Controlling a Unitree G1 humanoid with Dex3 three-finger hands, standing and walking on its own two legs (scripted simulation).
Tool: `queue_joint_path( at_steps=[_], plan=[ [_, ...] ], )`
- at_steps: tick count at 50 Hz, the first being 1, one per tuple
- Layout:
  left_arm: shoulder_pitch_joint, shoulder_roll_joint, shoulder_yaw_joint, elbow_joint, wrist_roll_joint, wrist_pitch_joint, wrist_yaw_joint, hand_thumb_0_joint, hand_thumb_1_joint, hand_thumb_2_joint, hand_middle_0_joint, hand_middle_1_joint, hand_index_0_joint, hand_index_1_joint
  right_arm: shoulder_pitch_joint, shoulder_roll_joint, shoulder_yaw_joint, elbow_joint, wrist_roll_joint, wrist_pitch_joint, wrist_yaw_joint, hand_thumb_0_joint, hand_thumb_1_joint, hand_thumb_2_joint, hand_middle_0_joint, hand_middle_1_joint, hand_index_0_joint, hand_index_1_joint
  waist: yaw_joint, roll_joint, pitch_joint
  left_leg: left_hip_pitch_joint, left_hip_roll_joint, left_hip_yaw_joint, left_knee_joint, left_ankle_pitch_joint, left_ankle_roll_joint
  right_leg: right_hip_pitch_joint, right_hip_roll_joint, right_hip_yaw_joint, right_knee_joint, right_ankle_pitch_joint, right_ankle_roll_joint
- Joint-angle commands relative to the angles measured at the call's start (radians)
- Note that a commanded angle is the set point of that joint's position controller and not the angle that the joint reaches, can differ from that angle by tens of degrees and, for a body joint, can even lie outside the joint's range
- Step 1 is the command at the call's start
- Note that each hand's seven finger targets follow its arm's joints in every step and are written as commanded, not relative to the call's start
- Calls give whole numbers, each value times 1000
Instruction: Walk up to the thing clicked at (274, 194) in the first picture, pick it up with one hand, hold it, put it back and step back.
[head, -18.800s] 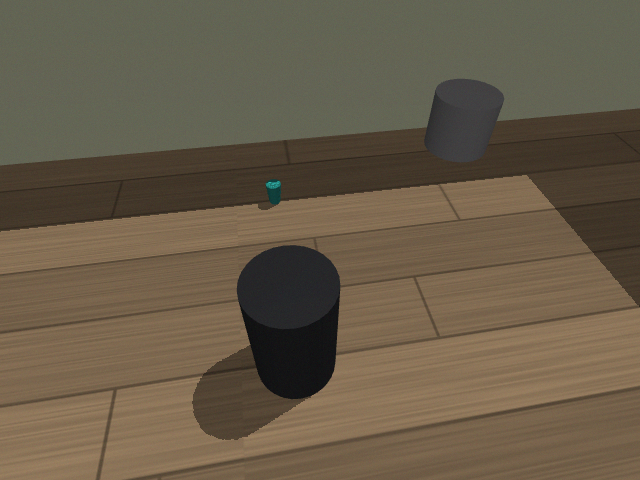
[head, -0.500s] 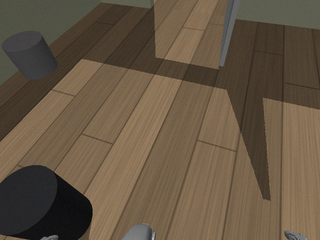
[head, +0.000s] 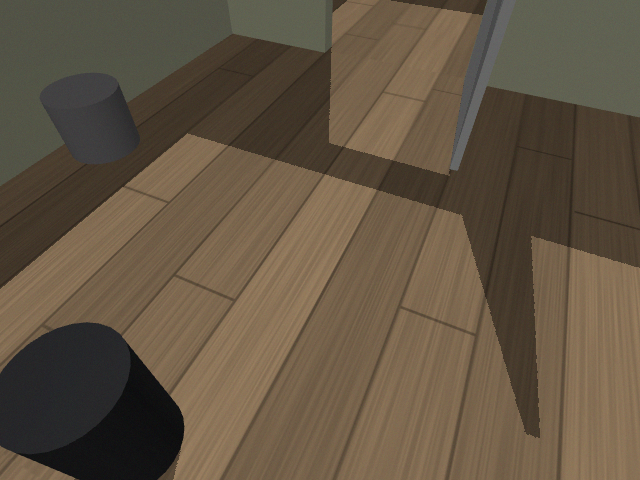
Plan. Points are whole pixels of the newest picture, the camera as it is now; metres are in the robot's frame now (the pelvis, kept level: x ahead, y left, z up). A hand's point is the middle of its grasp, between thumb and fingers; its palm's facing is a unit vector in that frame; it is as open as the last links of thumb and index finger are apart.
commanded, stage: walk up
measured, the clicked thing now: out of the picture +0.67 +1.32 -0.70
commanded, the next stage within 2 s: stand in 0.30 s
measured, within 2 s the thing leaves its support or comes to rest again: neither
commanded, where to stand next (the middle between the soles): +0.04 -0.01 m, yaw -1 degrees
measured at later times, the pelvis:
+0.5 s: pelvis +0.00 -0.02 +0.02, yaw +0 degrees
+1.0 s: pelvis +0.02 -0.03 +0.02, yaw -1 degrees
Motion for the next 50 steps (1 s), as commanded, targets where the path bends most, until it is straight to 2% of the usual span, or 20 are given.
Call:
queue_joint_path(
  at_steps=[1,2,4,5,8,14,15,17,20,23,26,28,32,33,35,40,41,44,45,50],
  plan=[
    [-68,229,57,-32,-5,-37,8,0,900,900,-200,-300,-200,-300,-67,-214,-35,-35,-3,-36,-2,0,-900,-900,200,300,200,300,10,2,-54,-45,134,-188,-269,-43,61,61,-45,72,-188,-48,-87],
    [-72,230,56,-21,-8,-38,8,0,900,900,-200,-300,-200,-300,-76,-217,-34,-26,-5,-36,-1,0,-900,-900,200,300,200,300,12,25,-52,-38,120,-174,-274,-41,51,58,-49,76,-196,-30,-87],
    [-71,223,52,0,-11,-42,7,0,900,900,-200,-300,-200,-300,-86,-206,-28,-4,-1,-39,-2,0,-900,-900,200,300,200,300,13,41,-86,11,118,-156,-267,53,41,81,-62,78,-228,21,-87],
    [-91,227,52,2,-10,-43,7,0,900,900,-200,-300,-200,-300,-83,-209,-28,2,-2,-39,-3,0,-900,-900,200,300,200,300,4,39,-89,18,111,-146,-268,72,39,87,-62,71,-239,40,-83],
    [-103,222,47,26,-12,-44,7,0,900,900,-200,-300,-200,-300,-91,-203,-23,29,3,-39,-4,0,-900,-900,200,300,200,300,5,47,-108,47,121,-144,-287,138,32,121,-64,57,-262,84,-73],
    [-116,222,45,62,-11,-39,5,0,900,900,-200,-300,-200,-300,-117,-203,-21,59,3,-34,-6,0,-900,-900,200,300,200,300,8,38,-112,66,123,-135,-324,150,25,148,-72,45,-295,108,-63],
    [-92,212,36,87,-3,-39,4,0,900,900,-200,-300,-200,-300,-103,-190,-24,72,-11,-40,-8,0,-900,-900,200,300,200,300,1,10,-139,130,125,-120,-339,163,16,146,-72,65,-304,116,-56],
    [-107,214,35,91,0,-42,5,0,900,900,-200,-300,-200,-300,-105,-199,-27,83,-11,-41,-9,0,-900,-900,200,300,200,300,-2,26,-104,110,128,-121,-351,138,14,143,-68,61,-314,109,-48],
    [-117,226,35,98,-1,-44,7,0,900,900,-200,-300,-200,-300,-113,-199,-31,92,-9,-39,-10,0,-900,-900,200,300,200,300,-4,6,-96,127,126,-103,-355,181,9,138,-76,71,-328,125,-48],
    [-105,226,33,108,0,-45,7,0,900,900,-200,-300,-200,-300,-113,-196,-32,100,-7,-36,-7,0,-900,-900,200,300,200,300,-6,-4,-80,133,126,-100,-366,135,11,127,-76,74,-342,104,-48],
    [-107,228,32,106,2,-48,9,0,900,900,-200,-300,-200,-300,-114,-186,-31,105,-5,-35,-6,0,-900,-900,200,300,200,300,-9,-36,-79,165,121,-86,-353,177,7,104,-87,91,-367,110,-50],
    [-114,230,34,104,2,-48,10,0,900,900,-200,-300,-200,-300,-104,-193,-32,110,-7,-32,-6,0,-900,-900,200,300,200,300,-14,-22,-74,148,123,-84,-361,160,8,116,-81,86,-365,104,-47],
    [-103,225,35,104,-2,-47,11,0,900,900,-200,-300,-200,-300,-112,-188,-28,113,-6,-34,-7,0,-900,-900,200,300,200,300,-4,-12,-95,155,128,-78,-362,228,6,148,-81,81,-354,171,-46],
    [-103,229,38,102,-2,-47,10,0,900,900,-200,-300,-200,-300,-105,-189,-28,113,-6,-36,-9,0,-900,-900,200,300,200,300,-6,-16,-119,169,135,-72,-355,277,7,171,-83,80,-340,220,-47],
    [-94,222,35,106,-2,-44,11,0,900,900,-200,-300,-200,-300,-116,-188,-26,115,-5,-36,-10,0,-900,-900,200,300,200,300,-1,-3,-98,173,130,-74,-363,259,0,146,-79,79,-350,198,-47],
    [-105,220,36,99,0,-43,12,0,900,900,-200,-300,-200,-300,-97,-193,-25,123,-4,-32,-11,0,-900,-900,200,300,200,300,-12,-18,-100,176,131,-65,-362,239,-1,146,-80,82,-362,191,-46],
    [-107,228,37,93,-1,-42,11,0,900,900,-200,-300,-200,-300,-101,-190,-25,123,-7,-32,-11,0,-900,-900,200,300,200,300,-8,-19,-110,192,132,-61,-362,268,-4,149,-81,82,-355,221,-50],
    [-106,223,38,97,-4,-39,11,0,900,900,-200,-300,-200,-300,-90,-186,-21,128,-7,-31,-13,0,-900,-900,200,300,200,300,-9,-14,-95,163,134,-61,-372,251,-4,160,-78,82,-354,195,-50],
    [-104,217,37,94,-4,-40,12,0,900,900,-200,-300,-200,-300,-95,-195,-24,125,-5,-31,-13,0,-900,-900,200,300,200,300,-6,-9,-106,170,137,-61,-366,275,-1,174,-81,81,-354,223,-50],
    [-110,218,36,88,-3,-39,10,0,900,900,-200,-300,-200,-300,-95,-191,-19,126,-7,-34,-14,0,-900,-900,200,300,200,300,-7,-12,-106,187,139,-59,-368,276,-6,157,-79,83,-357,223,-51]
  ],
)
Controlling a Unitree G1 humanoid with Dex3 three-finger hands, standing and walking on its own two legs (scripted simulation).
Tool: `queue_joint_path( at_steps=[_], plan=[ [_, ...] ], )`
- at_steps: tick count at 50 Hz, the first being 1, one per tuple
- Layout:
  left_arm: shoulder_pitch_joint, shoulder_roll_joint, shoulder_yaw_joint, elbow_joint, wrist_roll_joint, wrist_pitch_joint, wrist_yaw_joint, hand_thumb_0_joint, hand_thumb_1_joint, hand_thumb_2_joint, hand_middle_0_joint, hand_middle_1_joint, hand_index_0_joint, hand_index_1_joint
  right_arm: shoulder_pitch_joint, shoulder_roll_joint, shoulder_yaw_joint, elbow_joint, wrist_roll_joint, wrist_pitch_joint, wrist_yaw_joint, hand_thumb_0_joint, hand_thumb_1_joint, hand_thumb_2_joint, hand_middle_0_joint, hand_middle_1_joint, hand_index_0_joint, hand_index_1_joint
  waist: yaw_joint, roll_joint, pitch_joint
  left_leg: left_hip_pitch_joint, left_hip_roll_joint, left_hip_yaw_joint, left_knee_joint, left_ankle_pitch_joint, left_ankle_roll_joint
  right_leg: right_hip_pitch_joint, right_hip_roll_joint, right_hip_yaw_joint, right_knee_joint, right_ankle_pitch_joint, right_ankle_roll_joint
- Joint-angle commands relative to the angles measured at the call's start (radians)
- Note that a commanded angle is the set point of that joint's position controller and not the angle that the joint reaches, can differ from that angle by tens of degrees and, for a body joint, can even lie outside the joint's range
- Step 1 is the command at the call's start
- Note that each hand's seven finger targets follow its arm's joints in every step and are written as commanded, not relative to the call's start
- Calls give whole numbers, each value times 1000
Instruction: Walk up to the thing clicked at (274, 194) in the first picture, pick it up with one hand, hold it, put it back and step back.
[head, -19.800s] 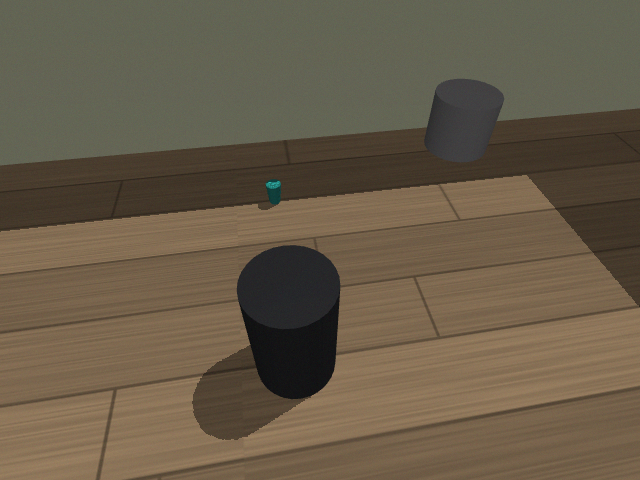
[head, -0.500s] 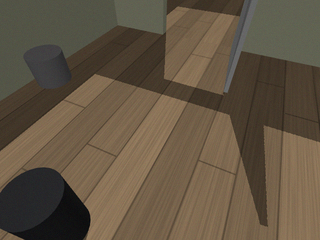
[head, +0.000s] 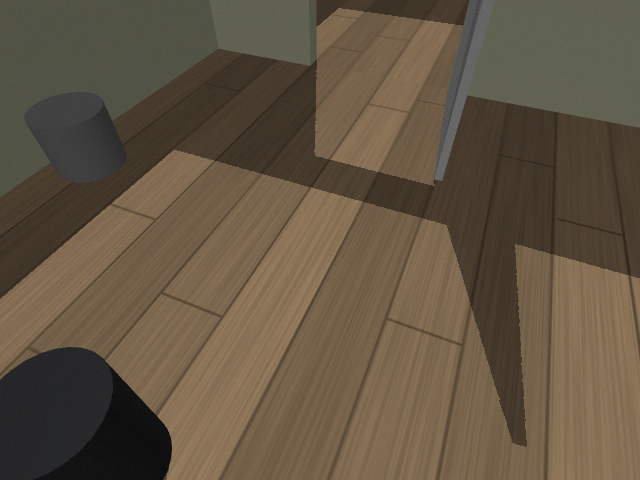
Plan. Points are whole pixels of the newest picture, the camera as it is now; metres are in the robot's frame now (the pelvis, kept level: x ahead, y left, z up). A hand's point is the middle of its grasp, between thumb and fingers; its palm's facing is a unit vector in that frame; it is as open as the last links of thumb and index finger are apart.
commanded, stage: stand
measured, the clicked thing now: out of the picture +0.63 +1.36 -0.73
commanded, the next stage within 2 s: walk up in 1.90 s
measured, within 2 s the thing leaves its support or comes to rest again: neither
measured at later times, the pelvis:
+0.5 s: pelvis +0.01 +0.00 +0.00, yaw +0 degrees
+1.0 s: pelvis +0.01 +0.00 +0.00, yaw +0 degrees
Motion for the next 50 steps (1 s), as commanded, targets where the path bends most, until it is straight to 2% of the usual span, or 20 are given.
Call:
queue_joint_path(
  at_steps=[1,2,4,9,10,16,20,26,33,36,40,42,46,47,50],
  plan=[
    [-47,223,41,-59,2,-24,11,0,900,900,-200,-300,-200,-300,-43,-210,-33,-65,3,-24,-13,0,-900,-900,200,300,200,300,4,-1,-87,3,95,-57,-38,151,38,25,-115,85,-61,110,-27],
    [-43,220,41,-59,1,-24,11,0,900,900,-200,-300,-200,-300,-49,-213,-32,-64,3,-25,-14,0,-900,-900,200,300,200,300,9,1,-93,13,98,-58,-35,177,40,32,-116,83,-55,142,-27],
    [-40,220,40,-57,0,-22,11,0,900,900,-200,-300,-200,-300,-45,-210,-30,-64,4,-24,-14,0,-900,-900,200,300,200,300,6,-5,-84,11,97,-57,-41,175,39,29,-113,80,-56,134,-26],
    [-38,214,40,-59,-1,-18,10,0,900,900,-200,-300,-200,-300,-54,-206,-28,-71,4,-24,-14,0,-900,-900,200,300,200,300,11,2,-74,12,97,-57,-51,160,38,14,-109,74,-58,96,-28],
    [-40,215,40,-57,0,-18,9,0,900,900,-200,-300,-200,-300,-43,-211,-28,-68,4,-23,-15,0,-900,-900,200,300,200,300,6,-3,-61,-6,93,-58,-54,122,39,13,-107,79,-69,71,-25],
    [-33,219,42,-61,2,-21,10,0,900,900,-200,-300,-200,-300,-42,-210,-28,-74,3,-25,-17,0,-900,-900,200,300,200,300,4,-6,-95,35,100,-51,-35,180,44,26,-115,81,-60,148,-28],
    [-38,218,42,-65,0,-19,10,0,900,900,-200,-300,-200,-300,-36,-211,-28,-72,3,-22,-16,0,-900,-900,200,300,200,300,3,-1,-64,11,93,-52,-51,138,40,11,-109,79,-69,92,-29],
    [-19,216,41,-63,0,-19,9,0,900,900,-200,-300,-200,-300,-40,-214,-27,-73,4,-24,-15,0,-900,-900,200,300,200,300,7,10,-69,23,96,-55,-51,131,42,7,-109,81,-70,85,-29],
    [-12,219,42,-67,1,-20,11,0,900,900,-200,-300,-200,-300,-35,-208,-25,-79,3,-25,-18,0,-900,-900,200,300,200,300,7,4,-95,41,100,-48,-38,209,42,26,-113,76,-50,173,-29],
    [-14,213,40,-65,1,-16,11,0,900,900,-200,-300,-200,-300,-40,-211,-25,-78,3,-22,-19,0,-900,-900,200,300,200,300,10,3,-65,23,97,-51,-49,162,43,9,-107,73,-59,115,-28],
    [-13,217,41,-67,3,-16,10,0,900,900,-200,-300,-200,-300,-29,-210,-24,-77,3,-20,-18,0,-900,-900,200,300,200,300,5,-3,-57,15,92,-46,-51,113,43,1,-109,81,-68,85,-31],
    [-7,220,40,-68,1,-19,11,0,900,900,-200,-300,-200,-300,-36,-215,-27,-81,3,-22,-16,0,-900,-900,200,300,200,300,8,4,-80,33,98,-50,-42,166,46,13,-112,78,-59,128,-31],
    [-9,220,40,-67,2,-19,12,0,900,900,-200,-300,-200,-300,-23,-211,-25,-80,4,-22,-17,0,-900,-900,200,300,200,300,3,-8,-61,23,95,-48,-46,142,45,3,-110,82,-64,113,-28],
    [-9,220,40,-70,2,-20,12,0,900,900,-200,-300,-200,-300,-28,-215,-26,-82,2,-23,-17,0,-900,-900,200,300,200,300,6,0,-75,32,99,-47,-39,164,48,15,-113,81,-58,138,-29],
    [-13,221,41,-69,0,-16,11,0,900,900,-200,-300,-200,-300,-24,-210,-23,-80,2,-23,-17,0,-900,-900,200,300,200,300,8,1,-56,8,96,-51,-56,149,42,15,-107,78,-55,105,-29]
  ],
)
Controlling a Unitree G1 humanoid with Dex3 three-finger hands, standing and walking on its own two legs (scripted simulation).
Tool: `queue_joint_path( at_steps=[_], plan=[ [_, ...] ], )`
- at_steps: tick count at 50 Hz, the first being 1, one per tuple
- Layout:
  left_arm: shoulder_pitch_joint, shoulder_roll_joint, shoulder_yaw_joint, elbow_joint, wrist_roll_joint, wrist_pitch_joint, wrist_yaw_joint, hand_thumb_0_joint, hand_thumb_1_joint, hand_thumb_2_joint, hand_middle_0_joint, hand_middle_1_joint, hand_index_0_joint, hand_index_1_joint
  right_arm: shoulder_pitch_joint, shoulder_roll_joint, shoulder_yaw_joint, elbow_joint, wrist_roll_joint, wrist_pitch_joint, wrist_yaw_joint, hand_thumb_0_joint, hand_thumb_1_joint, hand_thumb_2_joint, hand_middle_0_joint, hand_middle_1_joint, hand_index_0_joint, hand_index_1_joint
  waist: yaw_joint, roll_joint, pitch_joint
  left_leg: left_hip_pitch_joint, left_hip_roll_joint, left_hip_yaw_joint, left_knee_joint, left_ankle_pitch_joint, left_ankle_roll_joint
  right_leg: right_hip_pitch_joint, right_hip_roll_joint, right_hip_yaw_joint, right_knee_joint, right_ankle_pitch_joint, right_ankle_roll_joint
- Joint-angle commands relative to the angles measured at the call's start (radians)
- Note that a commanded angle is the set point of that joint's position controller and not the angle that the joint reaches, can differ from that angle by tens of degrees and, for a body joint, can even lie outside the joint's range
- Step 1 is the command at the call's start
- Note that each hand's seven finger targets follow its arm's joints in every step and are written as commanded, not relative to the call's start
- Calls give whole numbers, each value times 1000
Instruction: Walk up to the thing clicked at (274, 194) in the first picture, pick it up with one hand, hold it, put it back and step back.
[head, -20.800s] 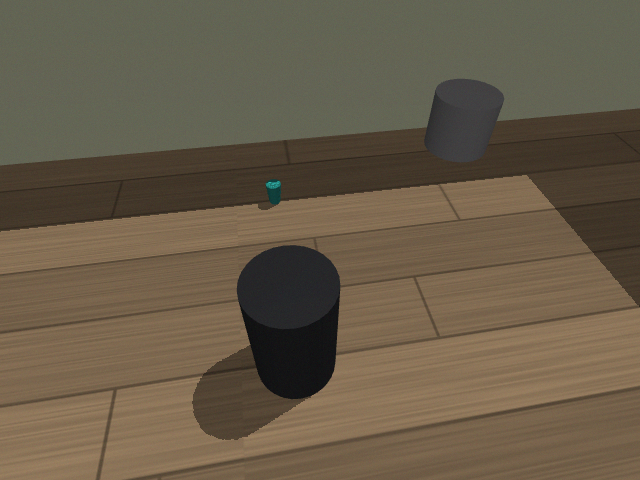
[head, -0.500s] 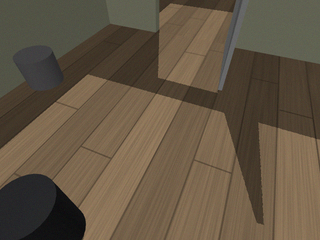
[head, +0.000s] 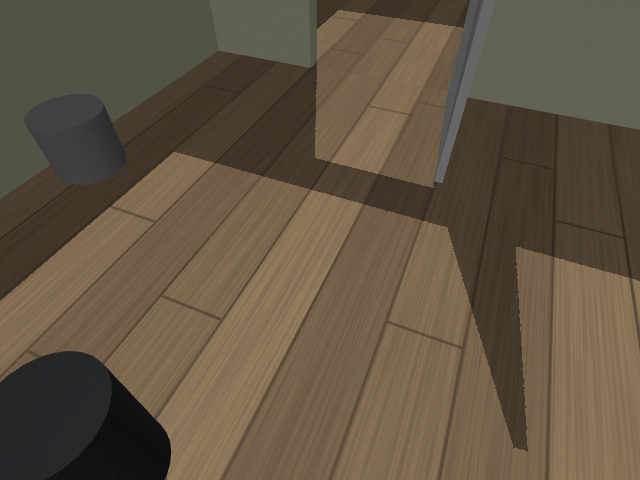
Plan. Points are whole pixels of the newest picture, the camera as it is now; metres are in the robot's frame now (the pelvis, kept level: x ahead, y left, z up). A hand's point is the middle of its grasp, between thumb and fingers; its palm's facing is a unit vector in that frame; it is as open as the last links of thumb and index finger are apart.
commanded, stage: stand
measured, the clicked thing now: out of the picture +0.61 +1.37 -0.73
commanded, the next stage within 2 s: walk up in 0.90 s
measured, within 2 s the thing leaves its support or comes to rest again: neither
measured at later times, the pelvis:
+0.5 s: pelvis +0.00 +0.00 +0.00, yaw +0 degrees
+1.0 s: pelvis +0.01 +0.00 +0.00, yaw +1 degrees
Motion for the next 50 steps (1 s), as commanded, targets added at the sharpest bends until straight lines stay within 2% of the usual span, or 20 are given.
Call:
queue_joint_path(
  at_steps=[1,11,16,21,31,34,39,42,44,45,46,47,48,49,50],
  plan=[
    [-39,215,40,-56,0,-22,9,0,900,900,-200,-300,-200,-300,-36,-214,-35,-61,1,-22,-13,0,-900,-900,200,300,200,300,3,8,-52,-6,92,-54,-44,146,40,-6,-107,73,-56,101,-29],
    [-39,219,39,-60,0,-25,10,0,900,900,-200,-300,-200,-300,-28,-211,-38,-58,2,-22,-11,0,-900,-900,200,300,200,300,2,-8,-61,6,95,-56,-35,148,44,-1,-112,79,-61,107,-33],
    [-35,221,40,-60,0,-26,11,0,900,900,-200,-300,-200,-300,-27,-209,-36,-62,3,-22,-12,0,-900,-900,200,300,200,300,0,-3,-69,16,96,-54,-32,187,45,5,-111,75,-53,164,-29],
    [-35,216,40,-61,0,-24,12,0,900,900,-200,-300,-200,-300,-25,-215,-38,-63,2,-22,-13,0,-900,-900,200,300,200,300,1,11,-55,3,96,-52,-39,162,43,4,-108,74,-56,131,-29],
    [-35,217,38,-64,0,-26,14,0,900,900,-200,-300,-200,-300,-22,-208,-40,-67,3,-18,-12,0,-900,-900,200,300,200,300,-2,-12,-61,10,96,-53,-32,173,44,1,-109,73,-57,146,-31],
    [-33,215,36,-64,2,-27,12,0,900,900,-200,-300,-200,-300,-20,-214,-40,-69,1,-18,-12,0,-900,-900,200,300,200,300,-3,-3,-46,-3,93,-48,-34,134,47,-3,-111,80,-68,117,-29],
    [-30,215,37,-64,1,-25,12,0,900,900,-200,-300,-200,-300,-30,-210,-40,-70,2,-21,-11,0,-900,-900,200,300,200,300,5,3,-46,2,97,-57,-39,149,46,-2,-107,74,-61,109,-32],
    [-37,220,40,-64,3,-24,11,0,900,900,-200,-300,-200,-300,-15,-210,-39,-68,2,-20,-12,0,-900,-900,200,300,200,300,-3,-3,-40,-8,92,-55,-47,114,44,-12,-108,81,-68,83,-32],
    [-32,221,41,-65,0,-24,10,0,900,900,-200,-300,-200,-300,-24,-212,-41,-71,0,-22,-12,0,-900,-900,200,300,200,300,4,9,-62,2,97,-56,-40,145,47,9,-111,78,-56,112,-33],
    [28,312,111,-111,21,-39,-21,0,900,900,-200,-300,-200,-300,43,-297,-109,-115,-14,-39,15,0,-900,-900,200,300,200,300,7,8,-180,-2,65,-71,25,-394,125,41,-70,55,34,-377,-78],
    [25,306,115,-102,28,-39,-30,0,900,900,-200,-300,-200,-300,14,-306,-115,-121,-23,-38,27,0,-900,-900,200,300,200,300,24,35,-73,-155,70,-103,28,-543,133,-10,-82,87,68,-516,-93],
    [33,301,123,-119,31,-42,-38,0,900,900,-200,-300,-200,-300,-26,-294,-117,-148,-26,-40,32,0,-900,-900,200,300,200,300,43,32,1,-246,74,-113,48,-532,136,-56,-109,135,69,-539,-112],
    [59,296,126,-123,29,-45,-41,0,900,900,-200,-300,-200,-300,-69,-265,-115,-180,-26,-41,37,0,-900,-900,200,300,200,300,70,-1,72,-372,61,-88,115,-449,124,-19,-143,187,28,-532,-137],
    [117,314,136,-115,31,-52,-39,0,900,900,-200,-300,-200,-300,-103,-227,-112,-202,-25,-46,40,0,-900,-900,200,300,200,300,105,-85,85,-507,13,10,227,-310,81,112,-215,282,-80,-524,-183],
    [177,360,151,-107,35,-61,-33,0,900,900,-200,-300,-200,-300,-171,-214,-111,-231,-25,-51,38,0,-900,-900,200,300,200,300,159,-185,102,-640,-6,63,434,-278,61,189,-350,435,-209,-484,-247]
  ],
)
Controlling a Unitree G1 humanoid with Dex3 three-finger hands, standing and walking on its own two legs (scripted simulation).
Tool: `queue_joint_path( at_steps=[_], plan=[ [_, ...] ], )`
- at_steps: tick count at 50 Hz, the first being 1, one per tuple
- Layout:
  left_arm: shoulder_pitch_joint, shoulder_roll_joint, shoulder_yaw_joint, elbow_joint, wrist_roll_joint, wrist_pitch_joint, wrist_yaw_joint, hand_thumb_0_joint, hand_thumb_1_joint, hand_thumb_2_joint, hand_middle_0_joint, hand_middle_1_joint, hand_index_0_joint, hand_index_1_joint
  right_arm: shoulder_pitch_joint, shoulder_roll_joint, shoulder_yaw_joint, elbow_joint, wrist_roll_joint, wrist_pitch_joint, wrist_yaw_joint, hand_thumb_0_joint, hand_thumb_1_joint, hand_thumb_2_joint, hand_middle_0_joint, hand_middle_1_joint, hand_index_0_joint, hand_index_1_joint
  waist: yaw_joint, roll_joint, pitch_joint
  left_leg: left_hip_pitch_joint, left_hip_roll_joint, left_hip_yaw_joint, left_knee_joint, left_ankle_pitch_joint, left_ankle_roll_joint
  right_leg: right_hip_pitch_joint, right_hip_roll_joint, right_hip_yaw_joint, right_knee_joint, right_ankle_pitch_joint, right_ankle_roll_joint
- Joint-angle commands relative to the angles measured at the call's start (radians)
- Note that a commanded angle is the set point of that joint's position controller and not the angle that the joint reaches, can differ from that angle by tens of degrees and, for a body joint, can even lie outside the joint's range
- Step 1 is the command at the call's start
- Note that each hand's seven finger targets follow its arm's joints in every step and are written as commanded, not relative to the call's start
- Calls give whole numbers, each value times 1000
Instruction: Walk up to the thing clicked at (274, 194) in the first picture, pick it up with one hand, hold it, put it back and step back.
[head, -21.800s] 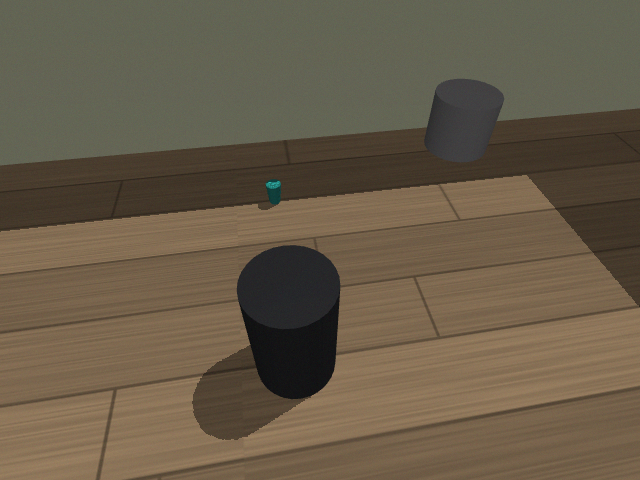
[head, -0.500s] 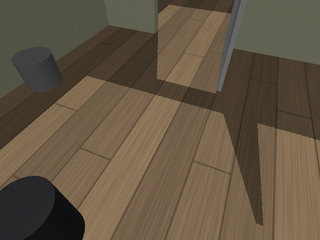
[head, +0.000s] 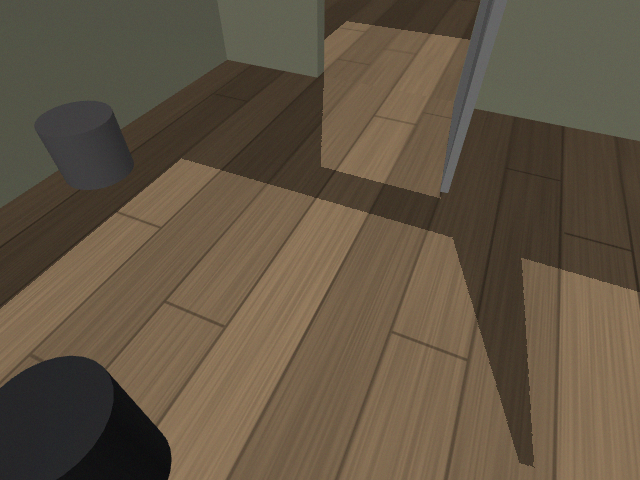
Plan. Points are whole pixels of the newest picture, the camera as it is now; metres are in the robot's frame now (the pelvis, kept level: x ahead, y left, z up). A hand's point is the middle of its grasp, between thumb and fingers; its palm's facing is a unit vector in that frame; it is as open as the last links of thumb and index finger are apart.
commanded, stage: walk up
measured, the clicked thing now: out of the picture +0.62 +1.36 -0.72
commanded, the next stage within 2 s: none
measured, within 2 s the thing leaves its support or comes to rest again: neither
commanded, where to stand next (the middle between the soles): +1.09 +0.01 m, yaw +0 degrees
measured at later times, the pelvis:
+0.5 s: pelvis +0.17 +0.06 +0.00, yaw -1 degrees
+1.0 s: pelvis +0.41 +0.03 -0.01, yaw +0 degrees
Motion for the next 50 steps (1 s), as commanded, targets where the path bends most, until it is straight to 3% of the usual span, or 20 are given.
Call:
queue_joint_path(
  at_steps=[1,5,8,9,10,11,12,14,17,20,27,29,31,32,33,34,36,39,43,50],
  plan=[
    [106,367,107,-69,17,-50,13,0,900,900,-200,-300,-200,-300,-225,-208,-61,-180,-4,-48,-6,0,-900,-900,200,300,200,300,132,-152,133,-572,40,3,310,-71,1,230,-418,495,-362,-267,-241],
    [-66,342,93,-151,19,-49,3,0,900,900,-200,-300,-200,-300,-66,-235,-84,-150,0,-59,28,0,-900,-900,200,300,200,300,13,-217,104,-267,90,31,182,-59,-5,18,-281,243,-313,-231,-173],
    [-104,296,74,-179,6,-39,-12,0,900,900,-200,-300,-200,-300,95,-214,-106,-107,-5,-63,27,0,-900,-900,200,300,200,300,-80,-127,61,97,11,156,-11,174,-26,-215,-166,46,-117,-145,-116],
    [-67,251,59,-185,6,-34,-15,0,900,900,-200,-300,-200,-300,192,-250,-126,-79,-12,-67,15,0,-900,-900,200,300,200,300,-124,11,-11,321,-19,154,-27,144,-9,-333,-108,-19,95,-63,-96],
    [-7,165,34,-193,3,-32,-16,0,900,900,-200,-300,-200,-300,317,-340,-156,-67,-24,-73,-3,0,-900,-900,200,300,200,300,-171,301,-84,485,144,-134,-177,-156,44,-509,6,-82,478,-153,-52],
    [-19,175,34,-200,-7,-29,-6,0,900,900,-200,-300,-200,-300,288,-430,-158,-107,-21,-83,-8,0,-900,-900,200,300,200,300,-159,305,-56,345,378,-628,-381,-471,131,-607,94,97,662,-200,-30],
    [-50,269,41,-201,-6,-31,3,0,900,900,-200,-300,-200,-300,176,-419,-155,-144,14,-81,-9,0,-900,-900,200,300,200,300,-117,138,30,193,415,-629,-412,-485,183,-571,8,212,697,-115,-43],
    [58,274,42,-140,-31,-35,-4,0,900,900,-200,-300,-200,-300,60,-322,-109,-190,18,-91,-12,0,-900,-900,200,300,200,300,-22,61,84,166,312,-324,-322,-227,147,-541,-47,208,655,29,-24],
    [98,274,48,-119,-22,-34,-20,0,900,900,-200,-300,-200,-300,60,-278,-92,-202,22,-101,-11,0,-900,-900,200,300,200,300,-16,95,104,95,268,-135,-351,-9,160,-450,-72,146,514,110,26],
    [24,258,47,-164,-14,-32,-34,0,900,900,-200,-300,-200,-300,98,-286,-93,-212,19,-108,-11,0,-900,-900,200,300,200,300,-34,101,131,114,262,-54,-366,116,179,-463,-90,99,376,156,48],
    [-113,201,44,-235,-11,-34,-49,0,900,900,-200,-300,-200,-300,142,-296,-95,-246,23,-91,-14,0,-900,-900,200,300,200,300,-56,111,82,145,209,80,-240,442,131,-295,-42,-51,131,300,-11],
    [-86,202,52,-231,-13,-34,-43,0,900,900,-200,-300,-200,-300,140,-299,-96,-262,23,-86,-24,0,-900,-900,200,300,200,300,-29,102,72,107,224,74,-157,527,125,-198,-23,-62,139,259,-28],
    [94,246,83,-191,-13,-43,-27,0,900,900,-200,-300,-200,-300,145,-263,-78,-280,22,-82,-27,0,-900,-900,200,300,200,300,71,-23,-51,26,148,146,178,620,88,101,18,-82,76,223,-61],
    [226,312,109,-174,-6,-48,-13,0,900,900,-200,-300,-200,-300,192,-211,-56,-293,25,-84,-26,0,-900,-900,200,300,200,300,125,-182,-139,-138,72,176,460,424,51,291,-113,124,10,65,-91],
    [266,401,126,-191,-16,-55,-3,0,900,900,-200,-300,-200,-300,253,-173,-41,-308,42,-82,-26,0,-900,-900,200,300,200,300,111,-338,-194,-385,-67,143,695,-95,20,427,-409,660,-167,-84,-212],
    [195,397,122,-213,-38,-52,0,0,900,900,-200,-300,-200,-300,194,-270,-65,-283,33,-71,-36,0,-900,-900,200,300,200,300,109,-183,-125,-387,11,27,790,-128,21,283,-432,705,-205,-163,-270],
    [99,332,100,-232,-43,-54,9,0,900,900,-200,-300,-200,-300,172,-262,-62,-255,45,-75,-27,0,-900,-900,200,300,200,300,65,-96,3,-376,53,-18,765,2,35,94,-334,426,-201,-30,-234],
    [50,269,81,-252,-34,-68,6,0,900,900,-200,-300,-200,-300,246,-245,-62,-221,26,-65,-4,0,-900,-900,200,300,200,300,3,-138,60,-309,91,15,600,101,14,-67,-228,233,-243,19,-176],
    [37,291,86,-289,-24,-84,-2,0,900,900,-200,-300,-200,-300,188,-231,-72,-241,7,-56,20,0,-900,-900,200,300,200,300,2,-131,88,-318,119,67,383,129,-35,-134,-237,158,-291,-61,-200],
    [72,313,82,-293,-16,-77,-16,0,900,900,-200,-300,-200,-300,69,-215,-77,-273,7,-84,30,0,-900,-900,200,300,200,300,28,-100,48,-143,87,136,97,263,-27,-145,-214,96,-197,-43,-167]
  ],
)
